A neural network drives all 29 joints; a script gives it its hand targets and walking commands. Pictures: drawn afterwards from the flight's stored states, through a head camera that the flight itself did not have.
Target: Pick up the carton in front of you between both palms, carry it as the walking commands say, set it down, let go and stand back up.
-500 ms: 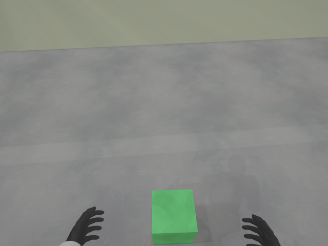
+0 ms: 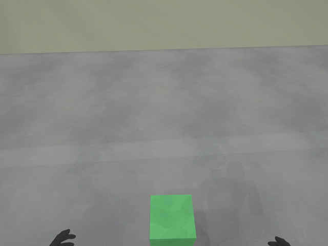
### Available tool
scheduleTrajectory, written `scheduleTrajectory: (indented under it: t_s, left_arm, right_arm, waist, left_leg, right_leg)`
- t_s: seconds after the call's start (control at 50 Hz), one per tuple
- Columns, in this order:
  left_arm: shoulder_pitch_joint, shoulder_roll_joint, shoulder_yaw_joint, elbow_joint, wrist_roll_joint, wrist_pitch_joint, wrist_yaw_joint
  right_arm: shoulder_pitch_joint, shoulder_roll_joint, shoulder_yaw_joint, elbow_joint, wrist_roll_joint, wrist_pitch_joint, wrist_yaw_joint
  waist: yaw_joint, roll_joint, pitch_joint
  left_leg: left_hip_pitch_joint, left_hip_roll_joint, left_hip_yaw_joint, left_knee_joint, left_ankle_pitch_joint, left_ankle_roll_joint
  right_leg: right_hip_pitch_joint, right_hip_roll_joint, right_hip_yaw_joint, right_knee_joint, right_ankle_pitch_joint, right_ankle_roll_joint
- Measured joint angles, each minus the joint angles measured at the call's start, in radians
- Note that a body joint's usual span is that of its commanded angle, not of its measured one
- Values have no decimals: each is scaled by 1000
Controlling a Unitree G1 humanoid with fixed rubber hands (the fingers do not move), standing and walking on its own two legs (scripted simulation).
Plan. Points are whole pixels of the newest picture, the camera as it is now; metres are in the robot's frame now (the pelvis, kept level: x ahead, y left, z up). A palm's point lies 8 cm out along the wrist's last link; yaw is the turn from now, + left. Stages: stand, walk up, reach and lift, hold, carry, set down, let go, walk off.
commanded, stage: stand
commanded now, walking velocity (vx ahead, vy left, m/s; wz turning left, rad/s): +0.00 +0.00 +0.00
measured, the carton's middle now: (171, 223) +0.39 -0.02 -0.65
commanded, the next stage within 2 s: none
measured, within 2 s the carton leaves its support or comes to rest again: neither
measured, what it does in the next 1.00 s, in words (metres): stands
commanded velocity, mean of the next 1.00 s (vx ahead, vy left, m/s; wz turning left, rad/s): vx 0.00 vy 0.00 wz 0.00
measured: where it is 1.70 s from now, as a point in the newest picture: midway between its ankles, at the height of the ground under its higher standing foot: outside the picture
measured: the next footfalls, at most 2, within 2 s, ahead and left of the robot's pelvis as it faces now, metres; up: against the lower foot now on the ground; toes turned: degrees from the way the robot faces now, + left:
none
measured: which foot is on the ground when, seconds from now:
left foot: down 0.00-1.00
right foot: down 0.00-1.00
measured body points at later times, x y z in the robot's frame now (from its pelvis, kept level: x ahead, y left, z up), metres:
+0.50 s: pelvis +0.00 +0.01 +0.01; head +0.01 +0.01 +0.46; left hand +0.13 +0.31 -0.10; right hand +0.12 -0.29 -0.10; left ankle -0.03 +0.12 -0.74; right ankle -0.02 -0.11 -0.74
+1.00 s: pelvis -0.01 +0.00 +0.01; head -0.01 +0.01 +0.46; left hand +0.09 +0.31 -0.11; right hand +0.09 -0.30 -0.11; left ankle -0.03 +0.12 -0.74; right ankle -0.02 -0.11 -0.74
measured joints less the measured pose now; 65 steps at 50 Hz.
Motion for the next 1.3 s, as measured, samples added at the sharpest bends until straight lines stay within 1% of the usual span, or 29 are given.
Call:
scheduleTrajectory:
  t_s: [0.24, 0.7, 0.82, 1.02, 1.3]
  left_arm:
    - [-37, 1, -22, 106, -7, -21, 1]
    - [-43, 26, -25, 215, -14, -28, -2]
    - [-44, 33, -30, 235, -14, -27, -7]
    - [-48, 36, -33, 266, -15, -33, -11]
    - [-55, 49, -39, 295, -21, -35, -13]
  right_arm:
    - [-24, -7, 23, 90, 8, -16, -5]
    - [-47, -31, 38, 223, 10, -21, -6]
    - [-47, -33, 43, 245, 12, -23, -2]
    - [-56, -40, 42, 270, 16, -27, 2]
    - [-67, -53, 48, 302, 18, -27, 5]
  waist:
    - [-9, 1, -2]
    - [-3, 4, -2]
    - [-7, 1, -1]
    - [0, 1, 8]
    - [-1, 5, 11]
  left_leg:
    - [45, -4, 1, -56, 19, 6]
    - [90, -7, 3, -139, 75, 7]
    - [85, -6, 0, -143, 84, 6]
    - [96, -7, 0, -167, 105, 5]
    - [97, -6, -2, -180, 116, 3]
  right_leg:
    - [46, -8, 1, -55, 16, 6]
    - [85, -17, 4, -126, 66, 9]
    - [84, -17, 1, -134, 77, 9]
    - [91, -20, 3, -151, 93, 10]
    - [91, -20, 5, -161, 102, 10]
